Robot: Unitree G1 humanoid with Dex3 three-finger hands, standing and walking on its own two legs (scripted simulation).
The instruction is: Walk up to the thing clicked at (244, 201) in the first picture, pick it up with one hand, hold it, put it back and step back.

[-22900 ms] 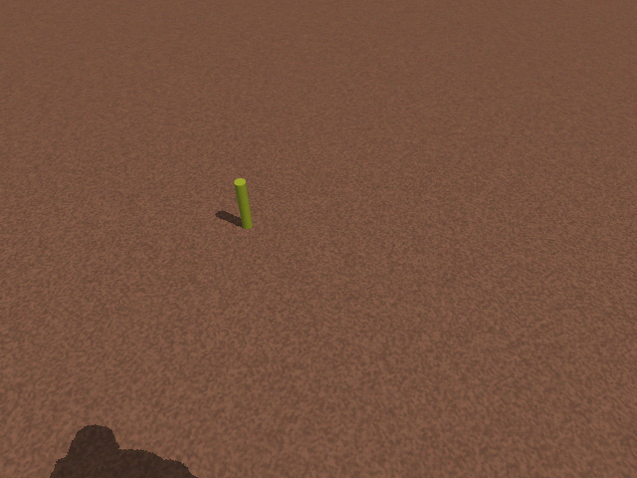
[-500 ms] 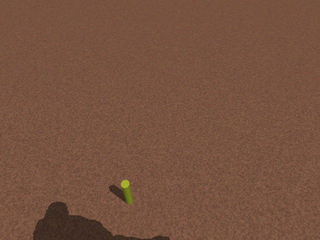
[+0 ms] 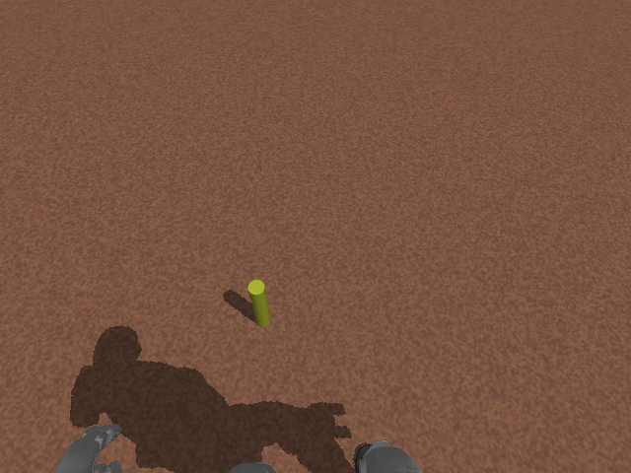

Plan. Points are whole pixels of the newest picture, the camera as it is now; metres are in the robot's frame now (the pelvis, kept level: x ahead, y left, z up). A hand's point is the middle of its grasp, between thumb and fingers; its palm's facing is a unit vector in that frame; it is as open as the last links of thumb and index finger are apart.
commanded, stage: walk up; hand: left
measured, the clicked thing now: (260, 305) +0.58 +0.16 -0.63
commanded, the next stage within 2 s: none
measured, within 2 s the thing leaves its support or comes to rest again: neither
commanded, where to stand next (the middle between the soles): +0.26 -0.04 m, yaw -1 degrees
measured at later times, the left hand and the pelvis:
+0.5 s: hand out of the picture +0.03 +0.28 -0.15, palm faces -0.14 -0.91 -0.39, open 7.4 cm; pelvis -0.09 +0.02 +0.00, yaw -5 degrees
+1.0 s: hand out of the picture -0.12 +0.22 -0.14, palm faces +0.03 -0.95 -0.31, open 7.4 cm; pelvis -0.22 -0.03 +0.00, yaw +2 degrees
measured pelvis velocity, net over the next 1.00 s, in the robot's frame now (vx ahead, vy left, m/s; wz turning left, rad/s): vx -0.22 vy -0.03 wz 0.04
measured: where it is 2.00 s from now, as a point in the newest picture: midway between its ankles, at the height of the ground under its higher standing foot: outside the picture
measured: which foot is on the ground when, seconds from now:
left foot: up 0.00-0.02, down 0.04-0.58, up 0.60-0.90, down 0.92-1.00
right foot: down 0.00-0.04, up 0.06-0.50, down 0.52-0.96, up 0.98-1.00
